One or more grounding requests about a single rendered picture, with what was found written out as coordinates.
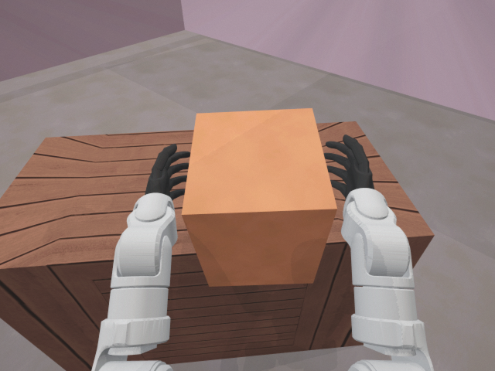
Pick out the carton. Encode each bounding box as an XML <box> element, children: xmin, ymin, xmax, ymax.
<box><xmin>182</xmin><ymin>108</ymin><xmax>337</xmax><ymax>287</ymax></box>

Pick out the robot left hand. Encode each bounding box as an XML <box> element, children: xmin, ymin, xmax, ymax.
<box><xmin>145</xmin><ymin>144</ymin><xmax>190</xmax><ymax>200</ymax></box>

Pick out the right robot forearm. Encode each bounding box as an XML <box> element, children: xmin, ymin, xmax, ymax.
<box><xmin>341</xmin><ymin>188</ymin><xmax>434</xmax><ymax>371</ymax></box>

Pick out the left robot forearm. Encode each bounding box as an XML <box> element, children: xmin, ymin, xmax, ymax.
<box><xmin>91</xmin><ymin>192</ymin><xmax>178</xmax><ymax>371</ymax></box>

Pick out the pedestal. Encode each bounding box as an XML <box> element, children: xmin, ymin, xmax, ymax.
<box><xmin>0</xmin><ymin>121</ymin><xmax>434</xmax><ymax>371</ymax></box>

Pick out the robot right hand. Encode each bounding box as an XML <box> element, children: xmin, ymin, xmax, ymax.
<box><xmin>323</xmin><ymin>134</ymin><xmax>374</xmax><ymax>199</ymax></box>

